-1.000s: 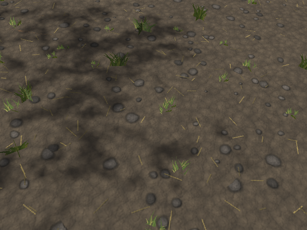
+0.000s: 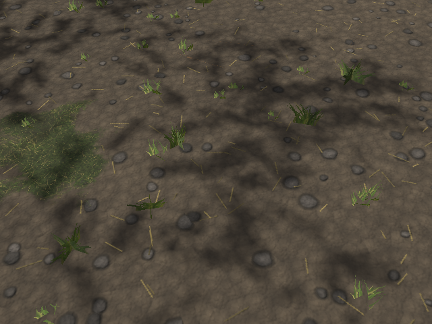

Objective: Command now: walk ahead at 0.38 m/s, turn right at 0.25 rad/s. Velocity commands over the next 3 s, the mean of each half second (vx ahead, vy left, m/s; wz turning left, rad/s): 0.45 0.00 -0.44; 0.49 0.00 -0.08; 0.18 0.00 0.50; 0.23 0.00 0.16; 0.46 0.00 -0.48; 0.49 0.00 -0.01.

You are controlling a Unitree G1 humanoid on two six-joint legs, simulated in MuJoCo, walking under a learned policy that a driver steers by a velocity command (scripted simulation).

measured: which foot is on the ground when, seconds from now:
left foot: down 0.00-0.02, up 0.04-0.42, down 0.44-0.90, up 0.92-1.00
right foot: up 0.00-0.00, down 0.02-0.46, up 0.48-0.88, down 0.90-1.00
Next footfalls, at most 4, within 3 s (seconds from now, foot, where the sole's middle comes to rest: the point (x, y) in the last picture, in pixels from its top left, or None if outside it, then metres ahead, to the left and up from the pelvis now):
0.02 right None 0.04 -0.12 -0.78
0.44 left None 0.39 0.06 -0.78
0.90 right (321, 316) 0.55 -0.29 -0.78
1.34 left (250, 255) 0.77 -0.09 -0.78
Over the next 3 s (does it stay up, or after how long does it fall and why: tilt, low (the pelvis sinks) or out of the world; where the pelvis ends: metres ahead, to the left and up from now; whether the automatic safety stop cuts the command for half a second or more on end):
stays up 1.21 -0.30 0.00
